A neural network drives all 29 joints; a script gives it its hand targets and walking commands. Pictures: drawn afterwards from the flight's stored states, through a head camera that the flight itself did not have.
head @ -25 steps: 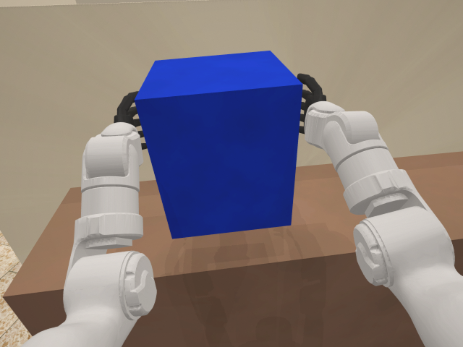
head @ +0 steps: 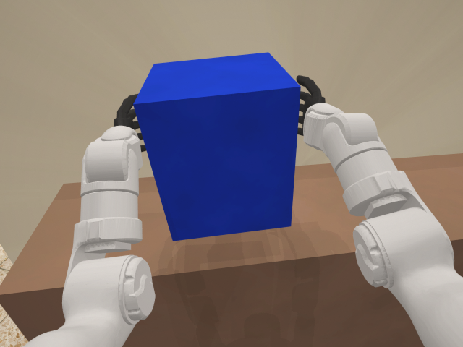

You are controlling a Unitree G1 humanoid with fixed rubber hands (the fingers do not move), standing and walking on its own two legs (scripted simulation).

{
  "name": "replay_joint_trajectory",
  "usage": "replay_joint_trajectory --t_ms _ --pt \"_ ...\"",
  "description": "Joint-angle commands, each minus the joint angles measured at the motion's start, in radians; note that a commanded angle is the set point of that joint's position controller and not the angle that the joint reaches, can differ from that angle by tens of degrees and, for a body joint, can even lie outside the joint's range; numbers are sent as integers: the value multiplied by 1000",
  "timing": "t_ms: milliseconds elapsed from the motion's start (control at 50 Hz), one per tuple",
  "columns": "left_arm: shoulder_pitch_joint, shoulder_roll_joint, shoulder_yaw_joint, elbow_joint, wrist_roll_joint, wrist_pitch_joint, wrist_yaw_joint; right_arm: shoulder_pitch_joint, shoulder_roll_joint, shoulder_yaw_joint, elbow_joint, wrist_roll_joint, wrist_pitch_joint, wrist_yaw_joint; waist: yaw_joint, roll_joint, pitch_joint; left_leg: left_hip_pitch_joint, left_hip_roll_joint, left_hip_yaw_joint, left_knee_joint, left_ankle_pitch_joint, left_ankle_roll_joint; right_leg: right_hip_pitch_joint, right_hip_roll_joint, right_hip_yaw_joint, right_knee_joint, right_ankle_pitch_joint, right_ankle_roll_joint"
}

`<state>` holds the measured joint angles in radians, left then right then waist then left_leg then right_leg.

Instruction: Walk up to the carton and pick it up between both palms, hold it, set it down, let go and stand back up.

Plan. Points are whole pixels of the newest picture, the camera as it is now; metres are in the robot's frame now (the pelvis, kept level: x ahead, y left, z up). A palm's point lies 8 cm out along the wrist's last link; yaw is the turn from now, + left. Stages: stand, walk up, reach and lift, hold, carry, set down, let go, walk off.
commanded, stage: hold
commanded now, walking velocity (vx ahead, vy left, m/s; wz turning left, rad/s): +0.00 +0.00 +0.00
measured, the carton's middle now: (221, 144) +0.41 +0.00 +0.25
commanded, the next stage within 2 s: set down in 1.48 s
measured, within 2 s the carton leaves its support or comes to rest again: neither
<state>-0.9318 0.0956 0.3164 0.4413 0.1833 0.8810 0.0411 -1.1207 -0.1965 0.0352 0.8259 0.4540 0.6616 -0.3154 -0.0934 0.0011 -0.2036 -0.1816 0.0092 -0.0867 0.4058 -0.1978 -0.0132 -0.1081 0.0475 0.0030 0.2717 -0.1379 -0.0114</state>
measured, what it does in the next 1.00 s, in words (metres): stands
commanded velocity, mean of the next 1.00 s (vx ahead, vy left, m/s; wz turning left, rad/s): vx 0.00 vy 0.00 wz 0.00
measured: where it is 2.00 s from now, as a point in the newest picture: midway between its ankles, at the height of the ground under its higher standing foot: outside the picture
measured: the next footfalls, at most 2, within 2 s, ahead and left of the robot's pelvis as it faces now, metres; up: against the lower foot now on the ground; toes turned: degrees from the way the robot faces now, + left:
none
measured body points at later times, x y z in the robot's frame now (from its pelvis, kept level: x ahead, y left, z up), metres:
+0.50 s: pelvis +0.00 -0.01 +0.00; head -0.10 +0.00 +0.44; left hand +0.38 +0.15 +0.30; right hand +0.38 -0.16 +0.31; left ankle +0.01 +0.12 -0.75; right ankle +0.01 -0.11 -0.75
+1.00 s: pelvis +0.00 -0.01 +0.00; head -0.09 +0.00 +0.44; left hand +0.39 +0.15 +0.29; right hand +0.39 -0.16 +0.30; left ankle +0.01 +0.12 -0.75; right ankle +0.01 -0.11 -0.75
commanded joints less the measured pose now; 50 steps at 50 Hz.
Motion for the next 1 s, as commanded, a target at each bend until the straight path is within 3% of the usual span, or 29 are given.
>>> replay_joint_trajectory --t_ms 0,260,280,300,320,360,380,420,460,500,520,560,600,620,700,740,780,800,840,880,920,960,980 --pt "-936 -623 -374 -240 -213 -107 -127 -799 689 178 -366 177 -20 172 -3 93 -379 130 -33 13 -22 295 -66 152 44 4 12 210 46" --pt "-920 -599 -347 -186 -196 -105 -140 -827 726 185 -402 168 -16 153 3 29 -351 116 -52 24 -34 218 -30 148 27 13 -2 217 68" --pt "-966 -626 -392 -236 -212 -109 -130 -841 738 191 -411 168 -19 160 20 87 -377 123 -34 18 -31 246 -44 119 46 -2 10 191 57" --pt "-996 -637 -411 -245 -222 -110 -124 -831 735 173 -396 162 -20 164 -10 108 -383 140 -38 14 -22 230 -53 82 47 8 1 162 50" --pt "-1002 -653 -418 -245 -227 -111 -117 -855 736 172 -414 161 -26 169 9 115 -401 123 -32 7 -17 228 -54 79 52 1 9 140 47" --pt "-954 -663 -416 -176 -241 -105 -117 -848 713 160 -421 149 -24 169 -10 87 -382 123 -31 22 -22 208 -45 88 44 9 -5 130 45" --pt "-965 -644 -405 -204 -238 -111 -116 -824 735 166 -395 145 -14 172 13 49 -365 110 -33 17 -29 206 -43 93 45 4 -8 144 48" --pt "-993 -617 -385 -195 -227 -115 -121 -818 736 162 -353 144 -7 169 12 53 -344 76 -44 21 -36 164 -32 79 25 19 -7 137 59" --pt "-928 -608 -325 -71 -193 -100 -128 -855 710 141 -340 128 -3 167 26 33 -291 70 -42 18 -53 106 -16 64 15 24 -23 69 60" --pt "-889 -602 -294 -58 -180 -98 -138 -833 715 151 -320 125 2 165 33 19 -271 66 -43 24 -53 138 -12 85 12 15 -24 121 68" --pt "-925 -587 -303 -98 -194 -102 -142 -845 732 167 -333 148 -2 165 36 3 -326 86 -46 26 -48 166 -11 118 13 23 -20 156 70" --pt "-940 -594 -330 -123 -191 -97 -148 -831 721 164 -312 154 0 155 9 37 -339 122 -44 20 -35 215 -27 137 25 23 -13 208 60" --pt "-923 -582 -312 -129 -192 -100 -151 -843 716 182 -346 172 5 147 21 11 -349 131 -41 21 -36 223 -27 144 29 21 -16 213 68" --pt "-933 -602 -338 -175 -212 -108 -149 -844 727 203 -391 183 -3 147 25 31 -388 121 -44 26 -25 273 -37 144 28 20 -3 262 71" --pt "-977 -626 -363 -199 -238 -115 -140 -836 729 171 -405 176 -7 159 -2 54 -370 105 -38 14 -20 261 -44 139 38 22 -10 229 57" --pt "-944 -604 -342 -199 -225 -115 -138 -823 733 184 -417 176 -4 157 14 13 -396 126 -46 15 -12 281 -35 149 39 24 -7 265 70" --pt "-920 -608 -348 -173 -219 -107 -142 -827 705 195 -430 176 -1 153 11 30 -378 119 -44 22 -16 266 -41 150 38 22 -8 254 69" --pt "-905 -622 -359 -190 -231 -106 -142 -863 734 221 -478 187 -12 152 23 -1 -436 125 -49 20 -12 283 -30 179 40 25 -5 272 71" --pt "-900 -617 -351 -190 -209 -103 -142 -823 703 195 -435 162 -5 149 15 41 -380 122 -45 15 -11 281 -41 155 36 18 -5 269 64" --pt "-965 -610 -364 -208 -220 -106 -141 -832 720 191 -374 164 0 159 13 34 -363 110 -45 24 -33 219 -37 140 38 21 -17 169 60" --pt "-1000 -608 -354 -193 -221 -110 -135 -870 744 184 -384 160 -6 170 26 29 -366 79 -48 21 -48 153 -26 101 34 20 -20 110 58" --pt "-1015 -643 -421 -250 -251 -119 -118 -847 743 191 -389 177 -17 175 4 93 -407 113 -39 14 -26 241 -46 115 35 24 4 188 48" --pt "-1008 -646 -420 -255 -253 -115 -112 -850 739 191 -412 174 -18 175 12 80 -410 123 -34 5 -14 267 -47 107 40 22 1 217 45"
